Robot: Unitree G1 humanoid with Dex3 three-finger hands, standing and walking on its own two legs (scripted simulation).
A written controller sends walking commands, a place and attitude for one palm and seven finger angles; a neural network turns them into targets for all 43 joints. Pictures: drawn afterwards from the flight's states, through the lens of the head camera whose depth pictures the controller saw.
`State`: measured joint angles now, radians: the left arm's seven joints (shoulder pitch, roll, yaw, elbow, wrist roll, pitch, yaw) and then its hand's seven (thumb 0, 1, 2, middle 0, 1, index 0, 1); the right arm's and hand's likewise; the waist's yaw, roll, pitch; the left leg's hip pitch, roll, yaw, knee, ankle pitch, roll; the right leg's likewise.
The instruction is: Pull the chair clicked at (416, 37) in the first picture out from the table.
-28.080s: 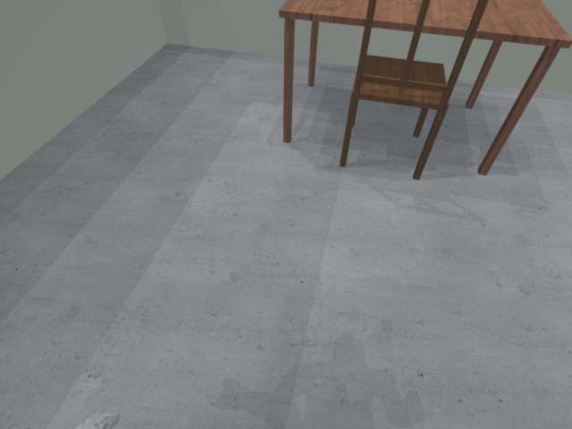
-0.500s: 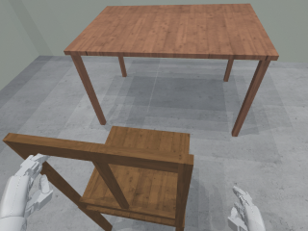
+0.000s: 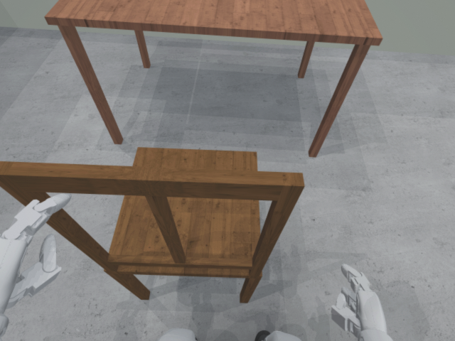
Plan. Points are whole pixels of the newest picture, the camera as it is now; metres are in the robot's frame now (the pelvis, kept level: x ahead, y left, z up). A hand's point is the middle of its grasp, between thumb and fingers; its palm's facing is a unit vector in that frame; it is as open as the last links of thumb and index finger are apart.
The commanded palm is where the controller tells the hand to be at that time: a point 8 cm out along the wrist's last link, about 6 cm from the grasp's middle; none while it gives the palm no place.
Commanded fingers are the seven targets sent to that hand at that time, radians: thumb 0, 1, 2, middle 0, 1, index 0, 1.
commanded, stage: step back with the hand held close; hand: left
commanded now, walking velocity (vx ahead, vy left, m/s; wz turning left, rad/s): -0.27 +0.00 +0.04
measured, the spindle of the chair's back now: (170, 234) +0.30 +0.15 -0.06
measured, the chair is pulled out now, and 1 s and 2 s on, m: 0.65 0.66 0.66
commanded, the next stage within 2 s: stop stepping back and stand still in 0.82 s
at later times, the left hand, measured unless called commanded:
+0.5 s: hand (6, 283) +0.15 +0.26 +0.15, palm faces +0.36 -0.81 -0.47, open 7.4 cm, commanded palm +0.07 +0.32 +0.18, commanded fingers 0.00 0.90 0.90 -0.20 -0.30 -0.20 -0.30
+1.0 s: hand out of the picture +0.05 +0.26 +0.16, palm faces +0.32 -0.81 -0.50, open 7.4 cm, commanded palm -0.03 +0.31 +0.18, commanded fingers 0.00 0.90 0.90 -0.20 -0.30 -0.20 -0.30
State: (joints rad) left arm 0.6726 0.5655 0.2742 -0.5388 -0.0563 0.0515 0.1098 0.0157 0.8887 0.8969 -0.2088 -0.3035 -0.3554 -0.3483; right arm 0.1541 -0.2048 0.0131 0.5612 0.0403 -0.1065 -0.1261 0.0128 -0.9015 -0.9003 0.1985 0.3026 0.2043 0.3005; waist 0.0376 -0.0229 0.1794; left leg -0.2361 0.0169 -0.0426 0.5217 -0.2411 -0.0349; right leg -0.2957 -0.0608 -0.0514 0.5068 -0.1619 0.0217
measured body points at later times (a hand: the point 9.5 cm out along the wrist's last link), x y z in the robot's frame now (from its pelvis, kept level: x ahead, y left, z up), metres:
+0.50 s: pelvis -0.07 +0.02 -0.01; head -0.05 +0.03 +0.44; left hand +0.13 +0.30 +0.17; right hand +0.07 -0.23 -0.09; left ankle +0.03 +0.14 -0.73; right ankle +0.05 -0.13 -0.72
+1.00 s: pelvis -0.16 +0.01 +0.00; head -0.11 +0.04 +0.44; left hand +0.03 +0.30 +0.18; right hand +0.04 -0.21 -0.06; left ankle -0.12 +0.15 -0.73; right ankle -0.14 -0.11 -0.68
